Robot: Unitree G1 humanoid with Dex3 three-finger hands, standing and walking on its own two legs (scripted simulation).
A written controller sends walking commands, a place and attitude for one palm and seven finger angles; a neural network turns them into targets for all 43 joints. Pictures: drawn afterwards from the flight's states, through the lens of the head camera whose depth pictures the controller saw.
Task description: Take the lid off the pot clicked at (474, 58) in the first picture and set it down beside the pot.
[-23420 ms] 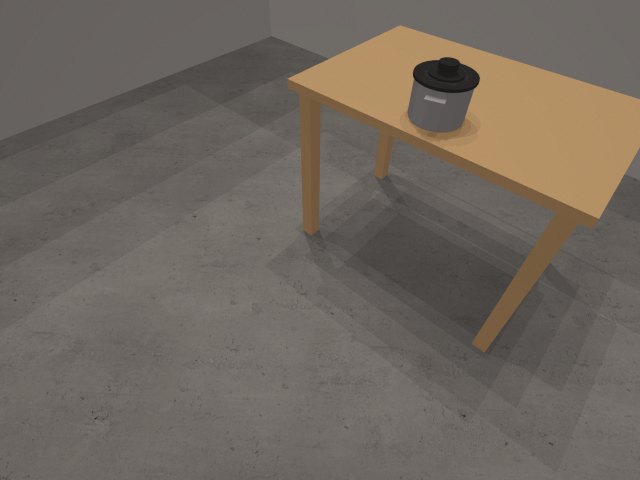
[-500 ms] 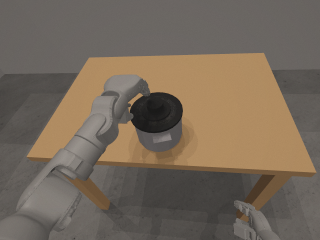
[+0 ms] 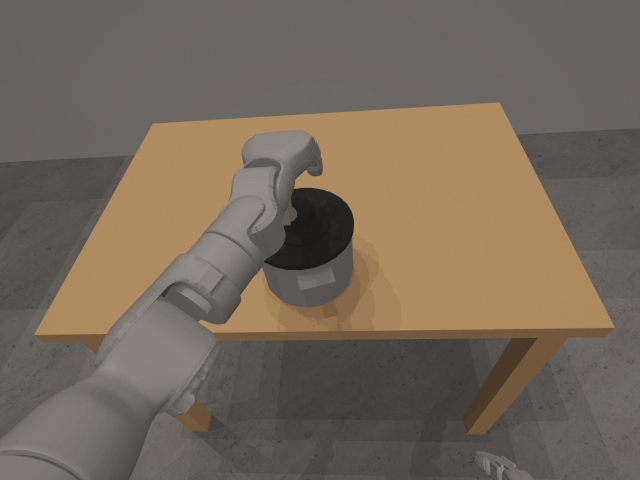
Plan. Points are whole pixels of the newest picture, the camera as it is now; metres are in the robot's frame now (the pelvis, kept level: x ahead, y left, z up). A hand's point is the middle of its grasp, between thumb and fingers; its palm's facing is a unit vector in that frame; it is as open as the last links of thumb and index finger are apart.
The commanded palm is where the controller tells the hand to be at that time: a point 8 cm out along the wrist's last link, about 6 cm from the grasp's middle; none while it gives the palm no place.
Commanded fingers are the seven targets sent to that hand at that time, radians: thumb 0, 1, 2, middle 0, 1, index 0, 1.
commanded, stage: move the open hand above the knob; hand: left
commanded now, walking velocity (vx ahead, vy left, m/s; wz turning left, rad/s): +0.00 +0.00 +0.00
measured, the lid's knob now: (298, 213) +0.48 +0.03 +0.06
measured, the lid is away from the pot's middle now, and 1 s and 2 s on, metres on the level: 0.00 0.00 0.00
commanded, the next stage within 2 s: lower the open fingers around the knob in 0.92 s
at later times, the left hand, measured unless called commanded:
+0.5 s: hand (291, 196) +0.44 +0.03 +0.14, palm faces -0.19 -0.02 -0.98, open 10.0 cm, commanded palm +0.42 +0.03 +0.20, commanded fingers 0.00 -0.30 1.44 -0.84 -0.08 -0.84 -0.08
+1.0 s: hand (289, 201) +0.43 +0.03 +0.14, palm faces -0.19 -0.02 -0.98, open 10.0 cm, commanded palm +0.40 +0.03 +0.20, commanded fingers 0.00 -0.30 1.44 -0.84 -0.08 -0.84 -0.08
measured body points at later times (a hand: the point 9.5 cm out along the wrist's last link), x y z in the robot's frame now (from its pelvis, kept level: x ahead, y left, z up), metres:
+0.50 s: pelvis -0.01 +0.01 +0.00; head +0.01 -0.03 +0.45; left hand +0.44 +0.03 +0.19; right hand +0.14 -0.21 -0.13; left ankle +0.01 +0.08 -0.74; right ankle -0.04 -0.08 -0.74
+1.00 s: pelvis -0.01 +0.00 +0.00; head +0.00 -0.04 +0.45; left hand +0.43 +0.03 +0.19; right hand +0.16 -0.23 -0.13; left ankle +0.01 +0.08 -0.74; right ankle -0.04 -0.08 -0.74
